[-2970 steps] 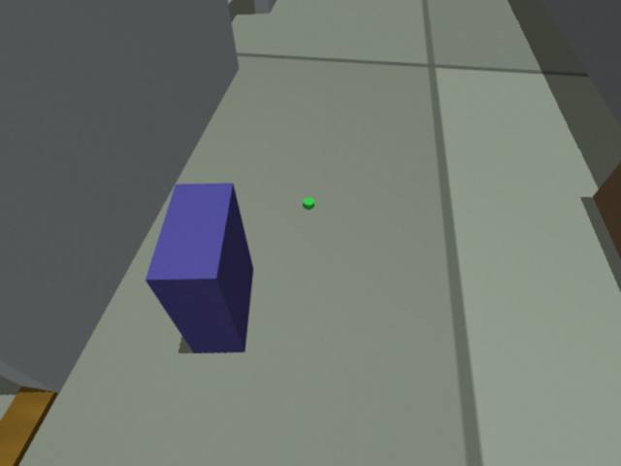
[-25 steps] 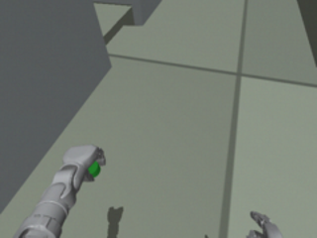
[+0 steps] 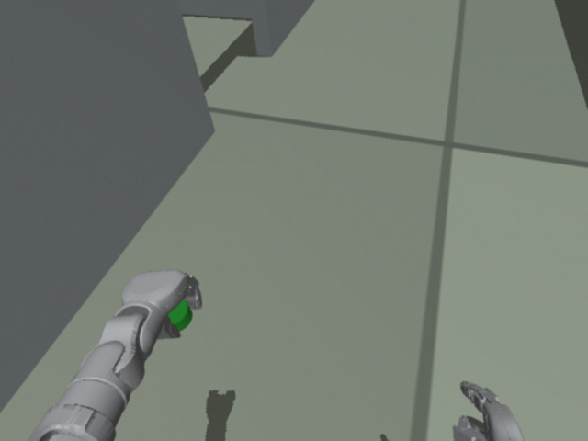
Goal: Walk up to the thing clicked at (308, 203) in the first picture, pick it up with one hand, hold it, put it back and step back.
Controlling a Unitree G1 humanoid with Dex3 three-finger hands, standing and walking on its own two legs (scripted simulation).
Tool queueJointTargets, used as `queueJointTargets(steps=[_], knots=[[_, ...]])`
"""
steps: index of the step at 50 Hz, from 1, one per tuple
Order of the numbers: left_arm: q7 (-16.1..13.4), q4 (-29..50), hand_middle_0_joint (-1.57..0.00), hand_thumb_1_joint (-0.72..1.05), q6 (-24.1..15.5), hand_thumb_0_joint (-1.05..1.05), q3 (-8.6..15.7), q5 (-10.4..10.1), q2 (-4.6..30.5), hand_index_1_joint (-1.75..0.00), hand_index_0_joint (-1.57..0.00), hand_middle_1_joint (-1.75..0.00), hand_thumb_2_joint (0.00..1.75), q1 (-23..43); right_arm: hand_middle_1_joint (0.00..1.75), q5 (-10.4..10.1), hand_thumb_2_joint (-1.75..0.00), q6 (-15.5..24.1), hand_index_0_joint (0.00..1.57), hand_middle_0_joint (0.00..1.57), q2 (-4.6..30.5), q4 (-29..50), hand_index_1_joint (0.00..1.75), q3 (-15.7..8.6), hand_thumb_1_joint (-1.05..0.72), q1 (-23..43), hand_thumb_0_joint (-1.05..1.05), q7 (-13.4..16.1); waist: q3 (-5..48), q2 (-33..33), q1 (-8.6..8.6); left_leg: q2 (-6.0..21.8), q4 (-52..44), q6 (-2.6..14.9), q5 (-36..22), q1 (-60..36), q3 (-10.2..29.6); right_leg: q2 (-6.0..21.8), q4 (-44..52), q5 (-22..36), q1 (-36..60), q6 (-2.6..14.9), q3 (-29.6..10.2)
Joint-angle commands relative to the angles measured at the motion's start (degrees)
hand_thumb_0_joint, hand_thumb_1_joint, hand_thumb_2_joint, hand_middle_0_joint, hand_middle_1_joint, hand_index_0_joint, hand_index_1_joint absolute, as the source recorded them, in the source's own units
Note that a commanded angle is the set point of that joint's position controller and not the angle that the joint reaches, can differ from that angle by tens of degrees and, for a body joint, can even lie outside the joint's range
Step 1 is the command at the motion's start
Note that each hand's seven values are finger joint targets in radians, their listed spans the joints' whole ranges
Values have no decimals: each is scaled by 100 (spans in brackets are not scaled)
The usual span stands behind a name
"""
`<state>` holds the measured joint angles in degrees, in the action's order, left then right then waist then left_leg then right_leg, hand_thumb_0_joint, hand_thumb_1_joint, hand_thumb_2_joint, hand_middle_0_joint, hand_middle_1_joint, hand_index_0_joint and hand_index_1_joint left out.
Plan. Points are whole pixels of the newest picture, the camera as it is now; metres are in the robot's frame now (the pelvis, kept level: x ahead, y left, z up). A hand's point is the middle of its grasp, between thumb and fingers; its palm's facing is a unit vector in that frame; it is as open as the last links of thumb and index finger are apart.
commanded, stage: hold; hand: left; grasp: from above
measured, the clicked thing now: (175, 314) +0.32 +0.23 -0.07
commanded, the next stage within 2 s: crouch in 0.76 s
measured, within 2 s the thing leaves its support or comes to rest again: neither
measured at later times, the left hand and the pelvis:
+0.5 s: hand (165, 322) +0.29 +0.22 -0.03, palm faces -0.45 -0.05 -0.89, open 6.8 cm; pelvis +0.00 +0.00 +0.00, yaw +0 degrees
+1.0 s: hand (163, 321) +0.29 +0.23 -0.03, palm faces -0.45 -0.04 -0.89, open 6.8 cm; pelvis +0.00 +0.00 +0.00, yaw +0 degrees
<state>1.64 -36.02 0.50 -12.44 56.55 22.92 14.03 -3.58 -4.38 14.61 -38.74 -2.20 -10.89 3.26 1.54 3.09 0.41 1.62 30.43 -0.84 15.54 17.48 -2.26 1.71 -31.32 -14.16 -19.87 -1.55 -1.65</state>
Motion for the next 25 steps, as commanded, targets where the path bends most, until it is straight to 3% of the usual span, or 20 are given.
queueJointTargets(steps=[1,2,4,6,8,9,10,12,17,20,22,24,25], knots=[[-191,1045,-89,63,-3,0,672,-25,1242,-49,-97,-57,34,1750,30,-5,-90,250,20,20,720,756,30,-216,-90,436,0,43,1346,-287,16,-263,-396,163,-1102,-628,-50,-277,523,836,602,138,136],[-164,1210,-90,64,-13,0,598,-35,1198,-48,-98,-56,33,1829,30,-11,-90,253,20,20,683,770,30,-206,-90,484,0,44,1425,-315,26,-255,-405,168,-1150,-667,-30,-281,510,878,617,137,139],[-156,1093,-90,64,0,0,701,-16,1279,-48,-98,-56,34,1723,30,-11,-90,244,20,20,684,765,30,-201,-90,503,0,56,1356,-248,66,-264,-427,158,-1145,-689,-60,-274,554,851,644,140,138],[-133,1258,-89,64,1,0,531,-27,1146,-49,-98,-58,33,1843,30,-15,-90,250,20,20,672,791,30,-188,-90,563,0,56,1343,-257,51,-249,-472,147,-1160,-721,-38,-288,556,852,622,154,159],[-113,1163,-88,63,21,0,712,-39,1288,-48,-97,-57,31,1689,30,-21,-90,243,20,20,690,783,30,-191,-90,523,0,60,1331,-371,77,-256,-471,165,-1137,-701,-36,-282,604,829,691,134,150],[-94,1308,-89,63,15,0,655,-48,1247,-48,-97,-57,32,1749,30,-31,-90,238,20,20,660,809,30,-184,-90,600,0,62,1325,-244,116,-268,-517,156,-1109,-714,-63,-272,617,808,706,151,148],[-49,1272,-89,64,23,0,451,-41,1051,-48,-97,-56,33,1780,30,-25,-90,241,20,20,649,810,30,-174,-90,587,0,58,1318,-328,1,-268,-488,178,-1140,-776,-75,-263,622,878,638,129,131],[-34,1227,-90,65,34,0,612,-57,1207,-47,-99,-56,31,1667,30,-38,-90,230,20,20,690,802,30,-194,-90,569,0,70,1306,-334,73,-247,-525,163,-1254,-789,-61,-282,610,951,709,145,161],[-21,1141,-90,63,-19,0,503,-23,1063,-47,-97,-55,32,1611,30,-30,-90,203,20,20,658,860,30,-172,-90,600,0,63,1158,-322,62,-250,-591,159,-1113,-752,-44,-283,653,793,634,172,164],[-68,1342,-90,65,-67,0,545,-4,1186,-47,-98,-56,31,1984,30,-20,-90,212,20,20,672,831,30,-178,-90,561,0,66,1328,-286,5,-277,-562,181,-1153,-841,-72,-253,671,880,672,144,128],[-126,1289,-91,65,-59,0,691,3,1284,-48,-99,-56,35,1864,30,-26,-90,206,20,20,667,806,30,-180,-90,574,0,72,1422,-124,92,-262,-569,139,-1261,-904,-74,-272,641,913,720,173,147],[-167,1074,-92,66,-43,0,540,10,1085,-47,-100,-55,33,1753,30,-10,-90,205,20,20,680,778,30,-185,-90,536,0,66,1277,-387,-11,-242,-564,160,-1207,-822,-46,-290,660,904,679,155,179],[-194,1229,-93,67,-53,0,573,18,1143,-47,-101,-55,33,1885,30,-17,-90,207,20,20,670,780,30,-189,-90,542,0,65,1341,-267,37,-250,-564,157,-1196,-837,-55,-276,647,904,681,162,166]])
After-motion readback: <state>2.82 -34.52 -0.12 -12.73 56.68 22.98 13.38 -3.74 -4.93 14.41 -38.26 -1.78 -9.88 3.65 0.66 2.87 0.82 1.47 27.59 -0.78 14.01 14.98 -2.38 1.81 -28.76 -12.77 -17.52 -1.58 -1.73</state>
